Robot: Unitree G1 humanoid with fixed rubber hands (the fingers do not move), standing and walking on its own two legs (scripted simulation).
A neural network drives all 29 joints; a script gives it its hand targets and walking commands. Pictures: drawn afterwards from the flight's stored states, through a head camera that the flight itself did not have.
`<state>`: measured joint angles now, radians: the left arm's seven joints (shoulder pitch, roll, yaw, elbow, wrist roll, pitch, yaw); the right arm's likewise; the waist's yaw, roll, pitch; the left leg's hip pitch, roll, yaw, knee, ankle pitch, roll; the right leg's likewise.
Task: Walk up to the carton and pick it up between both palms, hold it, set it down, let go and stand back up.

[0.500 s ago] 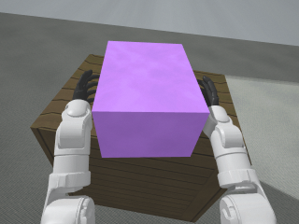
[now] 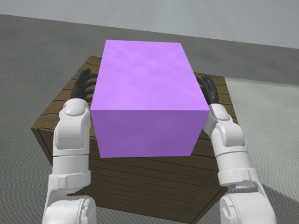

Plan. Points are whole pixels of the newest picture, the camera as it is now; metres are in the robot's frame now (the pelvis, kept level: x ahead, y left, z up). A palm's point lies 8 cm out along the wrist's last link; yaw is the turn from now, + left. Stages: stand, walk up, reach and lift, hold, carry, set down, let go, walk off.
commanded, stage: hold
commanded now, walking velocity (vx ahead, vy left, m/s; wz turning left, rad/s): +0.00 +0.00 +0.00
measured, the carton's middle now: (145, 93) +0.42 -0.01 +0.16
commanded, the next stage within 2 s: none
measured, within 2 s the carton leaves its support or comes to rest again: neither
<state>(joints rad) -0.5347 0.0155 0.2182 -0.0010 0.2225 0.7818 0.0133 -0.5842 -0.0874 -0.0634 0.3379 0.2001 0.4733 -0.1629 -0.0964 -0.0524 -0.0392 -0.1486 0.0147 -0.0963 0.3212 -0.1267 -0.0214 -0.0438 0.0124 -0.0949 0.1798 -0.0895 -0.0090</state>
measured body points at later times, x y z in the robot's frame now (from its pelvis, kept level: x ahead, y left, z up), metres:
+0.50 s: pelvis +0.00 +0.00 +0.00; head -0.03 +0.03 +0.45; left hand +0.37 +0.16 +0.19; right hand +0.37 -0.17 +0.19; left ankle +0.03 +0.13 -0.75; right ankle +0.01 -0.11 -0.75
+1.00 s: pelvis +0.00 +0.00 +0.00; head -0.03 +0.03 +0.45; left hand +0.37 +0.16 +0.19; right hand +0.37 -0.17 +0.19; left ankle +0.03 +0.13 -0.75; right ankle +0.01 -0.11 -0.75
